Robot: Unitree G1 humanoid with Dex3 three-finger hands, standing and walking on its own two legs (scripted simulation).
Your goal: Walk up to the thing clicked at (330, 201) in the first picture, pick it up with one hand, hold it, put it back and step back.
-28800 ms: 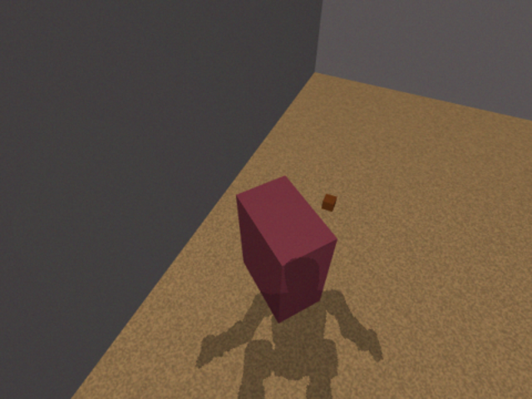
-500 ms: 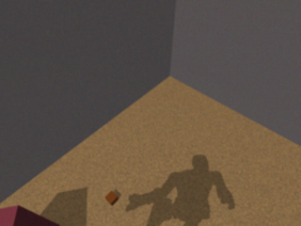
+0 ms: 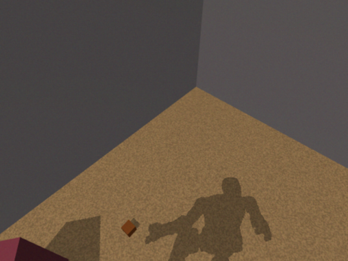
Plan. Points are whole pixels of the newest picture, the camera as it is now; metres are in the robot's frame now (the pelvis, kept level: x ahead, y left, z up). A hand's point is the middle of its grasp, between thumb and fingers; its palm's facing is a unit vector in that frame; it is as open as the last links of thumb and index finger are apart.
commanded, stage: stand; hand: left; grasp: from above
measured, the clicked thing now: (129, 228) +0.41 +0.27 -0.76
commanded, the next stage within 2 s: rise first in 0.20 s
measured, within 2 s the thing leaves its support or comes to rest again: neither
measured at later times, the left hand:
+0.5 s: hand out of the picture +0.14 +0.25 -0.17, palm faces -0.01 -0.94 -0.34, open 8.5 cm
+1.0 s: hand out of the picture +0.12 +0.28 -0.24, palm faces -0.11 -0.81 -0.57, open 14.1 cm
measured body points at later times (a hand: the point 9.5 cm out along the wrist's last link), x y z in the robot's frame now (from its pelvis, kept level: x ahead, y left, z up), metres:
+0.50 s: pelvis -0.01 +0.00 -0.02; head +0.05 +0.01 +0.43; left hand +0.14 +0.30 -0.14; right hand +0.09 -0.27 -0.14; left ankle -0.01 +0.12 -0.75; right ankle -0.01 -0.11 -0.75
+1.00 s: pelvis -0.02 +0.02 -0.08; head +0.08 +0.03 +0.35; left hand +0.12 +0.32 -0.21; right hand +0.15 -0.24 -0.18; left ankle -0.01 +0.12 -0.75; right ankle -0.01 -0.11 -0.75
